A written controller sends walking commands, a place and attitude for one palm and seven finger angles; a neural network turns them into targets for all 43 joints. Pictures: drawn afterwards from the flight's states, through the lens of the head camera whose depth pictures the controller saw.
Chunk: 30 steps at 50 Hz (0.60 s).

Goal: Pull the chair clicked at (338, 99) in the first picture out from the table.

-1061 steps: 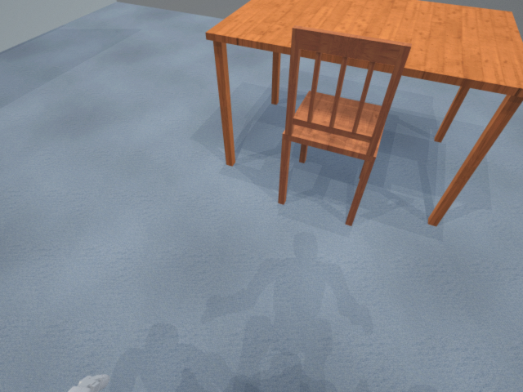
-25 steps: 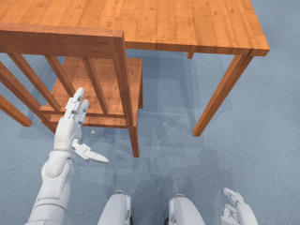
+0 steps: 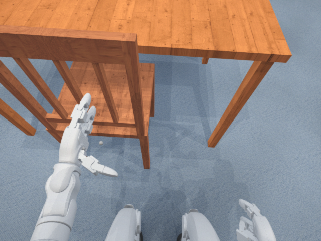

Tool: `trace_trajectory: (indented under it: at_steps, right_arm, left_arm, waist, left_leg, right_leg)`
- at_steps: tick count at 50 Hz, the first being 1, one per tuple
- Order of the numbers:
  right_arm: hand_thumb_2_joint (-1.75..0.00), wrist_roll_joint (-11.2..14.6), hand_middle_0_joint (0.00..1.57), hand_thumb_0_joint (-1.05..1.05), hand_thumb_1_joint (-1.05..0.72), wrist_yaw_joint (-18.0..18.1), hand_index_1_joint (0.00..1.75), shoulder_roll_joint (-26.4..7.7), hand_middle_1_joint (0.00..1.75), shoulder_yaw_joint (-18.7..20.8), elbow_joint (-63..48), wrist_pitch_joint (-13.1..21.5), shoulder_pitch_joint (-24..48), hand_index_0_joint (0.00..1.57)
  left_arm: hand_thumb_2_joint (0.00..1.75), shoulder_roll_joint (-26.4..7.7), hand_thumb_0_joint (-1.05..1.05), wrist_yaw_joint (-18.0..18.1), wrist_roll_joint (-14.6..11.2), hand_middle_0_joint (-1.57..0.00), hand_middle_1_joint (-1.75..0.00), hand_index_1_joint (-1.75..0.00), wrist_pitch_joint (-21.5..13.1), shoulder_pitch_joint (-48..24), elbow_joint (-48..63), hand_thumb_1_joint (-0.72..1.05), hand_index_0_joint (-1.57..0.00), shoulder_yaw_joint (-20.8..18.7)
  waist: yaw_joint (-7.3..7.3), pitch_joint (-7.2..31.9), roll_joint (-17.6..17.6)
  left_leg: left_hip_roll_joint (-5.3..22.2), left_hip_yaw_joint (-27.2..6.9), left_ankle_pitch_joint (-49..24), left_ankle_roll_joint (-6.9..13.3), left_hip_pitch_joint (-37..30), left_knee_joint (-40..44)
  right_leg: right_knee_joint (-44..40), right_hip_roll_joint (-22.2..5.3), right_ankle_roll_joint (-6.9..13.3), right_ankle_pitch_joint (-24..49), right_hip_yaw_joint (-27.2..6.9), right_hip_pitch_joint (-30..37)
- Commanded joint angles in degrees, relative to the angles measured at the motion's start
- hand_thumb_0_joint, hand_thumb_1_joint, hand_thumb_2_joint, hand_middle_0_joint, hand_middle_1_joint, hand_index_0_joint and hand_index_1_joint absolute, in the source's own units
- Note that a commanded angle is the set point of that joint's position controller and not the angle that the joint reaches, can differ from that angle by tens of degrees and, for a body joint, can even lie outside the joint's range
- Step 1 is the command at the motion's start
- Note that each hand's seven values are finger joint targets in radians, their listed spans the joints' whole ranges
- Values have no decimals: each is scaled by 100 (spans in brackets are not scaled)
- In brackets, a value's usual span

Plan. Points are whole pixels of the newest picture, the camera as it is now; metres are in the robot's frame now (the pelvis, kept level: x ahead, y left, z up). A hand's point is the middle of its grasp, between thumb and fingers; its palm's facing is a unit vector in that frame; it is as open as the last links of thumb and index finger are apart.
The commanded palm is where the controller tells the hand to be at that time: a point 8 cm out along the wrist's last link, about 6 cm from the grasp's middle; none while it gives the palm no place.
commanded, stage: push the fingers through the gap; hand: left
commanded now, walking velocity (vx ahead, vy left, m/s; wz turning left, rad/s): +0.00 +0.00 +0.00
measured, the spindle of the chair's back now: (77, 94) +0.49 +0.25 +0.01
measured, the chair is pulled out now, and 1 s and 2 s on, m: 0.00 0.00 0.00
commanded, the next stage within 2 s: hook a spindle and tug to test in 1.60 s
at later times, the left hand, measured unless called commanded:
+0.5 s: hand (106, 128) +0.38 +0.15 +0.02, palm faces -0.06 -1.00 -0.03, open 16.9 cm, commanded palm +0.37 +0.20 +0.03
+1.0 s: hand (110, 110) +0.43 +0.14 +0.03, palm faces -0.04 -1.00 -0.04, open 16.9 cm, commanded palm +0.41 +0.20 +0.03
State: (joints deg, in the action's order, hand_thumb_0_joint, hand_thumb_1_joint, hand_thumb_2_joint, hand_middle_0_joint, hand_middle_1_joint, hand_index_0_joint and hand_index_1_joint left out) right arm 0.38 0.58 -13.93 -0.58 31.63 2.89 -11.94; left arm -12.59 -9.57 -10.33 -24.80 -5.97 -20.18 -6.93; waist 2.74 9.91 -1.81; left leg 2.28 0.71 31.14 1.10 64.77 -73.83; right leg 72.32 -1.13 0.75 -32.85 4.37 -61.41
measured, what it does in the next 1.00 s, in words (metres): stands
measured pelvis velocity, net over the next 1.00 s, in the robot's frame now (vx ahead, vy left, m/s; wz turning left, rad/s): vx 0.00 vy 0.00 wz -0.01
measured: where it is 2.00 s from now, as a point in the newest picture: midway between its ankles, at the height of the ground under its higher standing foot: outside the picture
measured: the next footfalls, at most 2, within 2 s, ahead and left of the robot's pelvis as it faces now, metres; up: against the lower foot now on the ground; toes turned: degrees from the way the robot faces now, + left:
none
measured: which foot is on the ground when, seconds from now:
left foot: down 0.00-1.00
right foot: down 0.00-1.00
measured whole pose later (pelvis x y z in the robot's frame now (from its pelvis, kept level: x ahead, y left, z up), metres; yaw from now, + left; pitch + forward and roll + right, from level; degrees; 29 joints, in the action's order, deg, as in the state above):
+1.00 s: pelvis +0.00 +0.00 +0.00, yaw -1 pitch +25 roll -2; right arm -0.2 0.2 -14.0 -1.0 35.3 0.3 -14.8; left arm -16.0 -8.3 -7.4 -27.1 -29.5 -44.2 -13.1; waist 6.1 9.8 -1.7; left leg 2.7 0.8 30.7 0.9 68.0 -74.1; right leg 72.8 -0.6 0.9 -32.3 4.1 -65.0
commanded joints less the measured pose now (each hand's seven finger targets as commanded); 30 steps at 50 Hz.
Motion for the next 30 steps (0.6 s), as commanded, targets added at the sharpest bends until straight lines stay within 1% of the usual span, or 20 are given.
trace_trajectory:
  at_steps: [1, 3, 4, 6, 8, 10, 12, 13, 14, 15, 16, 17, 18, 19, 22, 24, 26, 28, 29, 30]
  right_arm:
    - [-90, 37, 20, 0, -90, 71, 30, -845, 30, 334, -650, 168, -117, 20]
    - [-90, 39, 20, 0, -90, 102, 30, -854, 30, 334, -599, 172, -130, 20]
    - [-90, 34, 20, 0, -90, 124, 30, -875, 30, 335, -580, 189, -127, 20]
    - [-90, 21, 20, 0, -90, 149, 30, -872, 30, 332, -550, 212, -149, 20]
    - [-90, 2, 20, 0, -90, 156, 30, -853, 30, 335, -532, 247, -162, 20]
    - [-90, -19, 20, 0, -90, 137, 30, -849, 30, 332, -506, 246, -195, 20]
    - [-90, -19, 20, 0, -90, 122, 30, -849, 30, 330, -451, 213, -217, 20]
    - [-90, -18, 20, 0, -90, 108, 30, -837, 30, 331, -464, 200, -206, 20]
    - [-90, -8, 20, 0, -90, 100, 30, -862, 30, 345, -467, 189, -243, 20]
    - [-90, -5, 20, 0, -90, 80, 30, -843, 30, 335, -483, 158, -239, 20]
    - [-90, 7, 20, 0, -90, 76, 30, -862, 30, 328, -460, 119, -260, 20]
    - [-90, 18, 20, 0, -90, 84, 30, -861, 30, 334, -450, 100, -269, 20]
    - [-90, 23, 20, 0, -90, 82, 30, -864, 30, 334, -448, 83, -297, 20]
    - [-90, 27, 20, 0, -90, 82, 30, -880, 30, 337, -465, 77, -315, 20]
    - [-90, 21, 20, 0, -90, 100, 30, -864, 30, 332, -432, 56, -361, 20]
    - [-90, -1, 20, 0, -90, 104, 30, -868, 30, 340, -422, 82, -379, 20]
    - [-90, -10, 20, 0, -90, 94, 30, -841, 30, 342, -344, 90, -420, 20]
    - [-90, -21, 20, 0, -90, 82, 30, -851, 30, 351, -305, 99, -444, 20]
    - [-90, -24, 20, 0, -90, 88, 30, -883, 30, 353, -266, 100, -480, 20]
    - [-90, -30, 20, 0, -90, 81, 30, -878, 30, 360, -248, 83, -507, 20]
  left_arm:
    - [30, -525, 0, -79, -58, -6, -8, -8, -236, -1094, 839, -50, -6, -90]
    - [30, -495, 0, -70, -30, -6, -8, -8, -236, -1527, 729, -50, -6, -25]
    - [30, -627, 0, -52, -25, -6, -8, -8, -278, -1739, 785, -50, -6, -123]
    - [30, -697, 0, -30, -25, -6, -8, -8, -352, -2030, 810, -50, -6, -193]
    - [30, -788, 0, 3, -31, -6, -8, -8, -461, -2065, 970, -50, -6, -301]
    - [30, -866, 0, 54, -7, -6, -8, -8, -489, -2043, 983, -50, -6, -371]
    - [30, -875, 0, 72, -1, -6, -8, -8, -453, -2060, 726, -50, -6, -404]
    - [30, -817, 0, 73, 2, -6, -8, -8, -426, -2036, 674, -50, -6, -370]
    - [30, -903, 0, 84, 30, -6, -8, -8, -376, -1918, 529, -50, -6, -457]
    - [30, -720, 0, 60, 46, -6, -8, -8, -307, -1871, 356, -50, -6, -309]
    - [30, -809, 0, 60, 31, -6, -8, -8, -249, -1954, 208, -50, -6, -396]
    - [30, -760, 0, 51, 43, -6, -8, -8, -215, -2108, 151, -50, -6, -340]
    - [30, -737, 0, 39, 40, -6, -8, -8, -181, -2165, 74, -50, -6, -320]
    - [30, -771, 0, 28, 22, -6, -8, -8, -162, -2162, -22, -50, -6, -381]
    - [30, -959, 0, 39, -9, -6, -8, -8, -266, -2578, 58, -50, -6, -568]
    - [30, -1081, 0, 53, -12, -6, -8, -8, -398, -2693, 181, -50, -6, -659]
    - [30, -946, 0, 50, 23, -6, -8, -8, -521, -3019, 215, -50, -6, -481]
    - [30, -918, 0, 49, 29, -6, -8, -8, -551, -2997, 71, -50, -6, -479]
    - [30, -1034, 0, 53, 60, -6, -8, -8, -570, -3118, 42, -50, -6, -527]
    - [30, -989, 0, 53, 81, -6, -8, -8, -534, -2988, -176, -50, -6, -550]
  waist:
    - [150, 1823, 146]
    - [231, 1678, 140]
    - [233, 1704, 58]
    - [210, 1911, 20]
    - [106, 2234, -231]
    - [60, 2473, -397]
    - [104, 2371, -208]
    - [84, 2370, -224]
    - [68, 2383, -168]
    - [113, 2296, -116]
    - [117, 2183, -17]
    - [181, 2117, 36]
    - [185, 2055, 31]
    - [187, 2033, 149]
    - [186, 2228, 101]
    - [155, 2403, -91]
    - [243, 2453, -214]
    - [237, 2434, -246]
    - [264, 2461, -296]
    - [250, 2475, -208]
  left_leg:
    - [-140, -329, -1470, 21, -1570, 962]
    - [-146, -346, -1201, 30, -1507, 944]
    - [-141, -360, -1191, 36, -1524, 909]
    - [-148, -362, -1240, 30, -1617, 889]
    - [-149, -362, -1552, 3, -1868, 885]
    - [-130, -396, -1902, -30, -2128, 886]
    - [-118, -393, -1876, -33, -2017, 885]
    - [-134, -360, -1814, -29, -1940, 886]
    - [-126, -377, -1884, -22, -1925, 894]
    - [-134, -341, -1810, -18, -1860, 903]
    - [-138, -326, -1662, -16, -1681, 912]
    - [-138, -307, -1613, -2, -1636, 902]
    - [-146, -308, -1580, -4, -1610, 923]
    - [-149, -307, -1551, 12, -1507, 909]
    - [-157, -256, -1645, 22, -1496, 865]
    - [-150, -272, -1846, 9, -1666, 834]
    - [-130, -306, -1963, -12, -1904, 838]
    - [-126, -310, -1910, -22, -1924, 839]
    - [-111, -353, -1995, -23, -1976, 837]
    - [-115, -334, -1975, -27, -1946, 832]
  right_leg:
    - [-1042, 157, 54, 1483, -195, 877]
    - [-1089, 156, 48, 1215, -206, 712]
    - [-1070, 160, 65, 1173, -220, 629]
    - [-1050, 146, 70, 1199, -234, 665]
    - [-989, 139, 96, 1405, -238, 753]
    - [-912, 143, 110, 1626, -207, 740]
    - [-930, 149, 88, 1647, -201, 771]
    - [-950, 144, 82, 1637, -224, 843]
    - [-917, 160, 96, 1678, -205, 836]
    - [-962, 153, 76, 1673, -212, 830]
    - [-987, 152, 70, 1604, -229, 879]
    - [-1013, 153, 60, 1607, -240, 863]
    - [-1039, 154, 62, 1586, -239, 873]
    - [-1037, 160, 64, 1569, -243, 910]
    - [-1040, 156, 51, 1754, -312, 1085]
    - [-970, 165, 71, 1874, -311, 1035]
    - [-962, 164, 66, 1905, -285, 890]
    - [-980, 167, 68, 1808, -274, 830]
    - [-941, 174, 86, 1830, -253, 760]
    - [-948, 173, 69, 1829, -255, 766]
